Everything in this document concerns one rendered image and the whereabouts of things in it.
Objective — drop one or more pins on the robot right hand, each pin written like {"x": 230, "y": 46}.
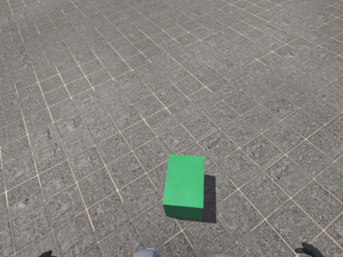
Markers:
{"x": 309, "y": 250}

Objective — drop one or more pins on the carton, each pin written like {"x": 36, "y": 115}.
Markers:
{"x": 184, "y": 187}

